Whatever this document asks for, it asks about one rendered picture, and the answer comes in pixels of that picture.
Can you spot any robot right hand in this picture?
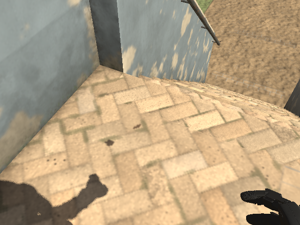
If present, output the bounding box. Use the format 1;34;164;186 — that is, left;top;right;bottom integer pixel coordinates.
240;188;300;225

